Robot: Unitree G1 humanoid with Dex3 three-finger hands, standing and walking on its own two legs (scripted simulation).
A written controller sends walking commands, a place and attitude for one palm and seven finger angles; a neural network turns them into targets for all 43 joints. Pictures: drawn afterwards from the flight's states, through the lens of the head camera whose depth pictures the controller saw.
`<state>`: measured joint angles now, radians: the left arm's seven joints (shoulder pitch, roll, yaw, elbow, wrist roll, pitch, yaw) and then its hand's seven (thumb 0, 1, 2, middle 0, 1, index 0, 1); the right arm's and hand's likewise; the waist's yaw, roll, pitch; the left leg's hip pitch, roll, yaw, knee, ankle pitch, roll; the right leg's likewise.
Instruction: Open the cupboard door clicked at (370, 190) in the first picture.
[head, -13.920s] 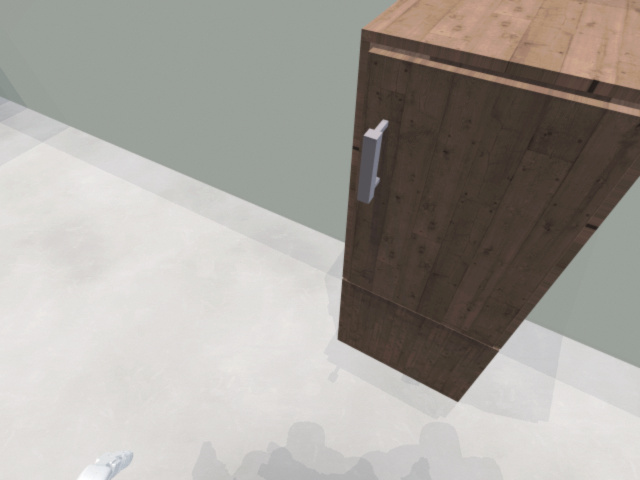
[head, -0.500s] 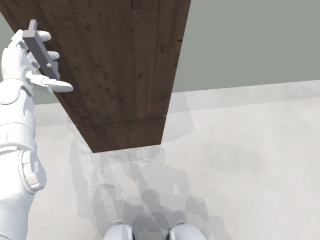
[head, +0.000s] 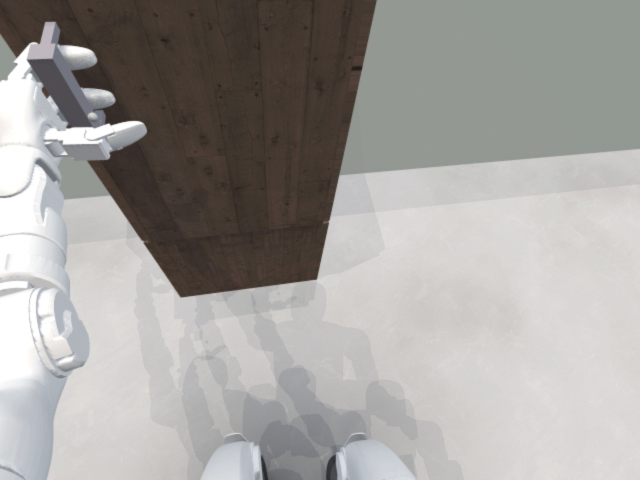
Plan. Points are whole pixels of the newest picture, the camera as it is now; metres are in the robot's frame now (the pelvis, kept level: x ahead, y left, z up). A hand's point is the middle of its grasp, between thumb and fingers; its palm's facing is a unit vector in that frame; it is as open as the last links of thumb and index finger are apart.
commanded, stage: close the thumb around the handle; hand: left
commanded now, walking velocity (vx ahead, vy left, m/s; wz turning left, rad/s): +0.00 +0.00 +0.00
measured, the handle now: (76, 92) +0.56 +0.24 +0.11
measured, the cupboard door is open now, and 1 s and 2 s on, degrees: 0 15 44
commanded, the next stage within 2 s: pull the door open along its arc in 0.38 s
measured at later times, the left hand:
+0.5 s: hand (94, 118) +0.52 +0.21 +0.11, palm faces +0.07 -1.00 -0.01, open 5.6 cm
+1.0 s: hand (112, 181) +0.43 +0.18 +0.11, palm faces +0.11 -0.99 +0.04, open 5.9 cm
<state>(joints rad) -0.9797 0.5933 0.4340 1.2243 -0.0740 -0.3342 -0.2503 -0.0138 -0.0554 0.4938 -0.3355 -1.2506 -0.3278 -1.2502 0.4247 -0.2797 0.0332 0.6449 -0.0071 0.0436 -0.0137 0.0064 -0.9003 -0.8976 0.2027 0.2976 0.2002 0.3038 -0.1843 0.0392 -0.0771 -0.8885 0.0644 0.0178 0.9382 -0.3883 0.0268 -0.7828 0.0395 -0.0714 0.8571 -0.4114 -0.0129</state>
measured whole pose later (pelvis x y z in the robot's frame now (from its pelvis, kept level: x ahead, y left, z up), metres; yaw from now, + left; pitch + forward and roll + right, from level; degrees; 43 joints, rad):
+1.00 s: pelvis +0.02 +0.00 +0.02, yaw -1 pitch +13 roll -2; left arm -0.42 0.28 0.33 0.63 -0.21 -0.26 -0.13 0.01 0.69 0.74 -0.39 -1.35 -0.37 -1.35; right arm 0.36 -0.26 0.00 0.56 0.03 0.06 0.01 0.01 -0.90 -0.90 0.20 0.30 0.20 0.30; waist -0.09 0.05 -0.12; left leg -0.66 0.06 0.07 0.82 -0.39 0.02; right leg -0.59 0.04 -0.02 0.77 -0.41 -0.01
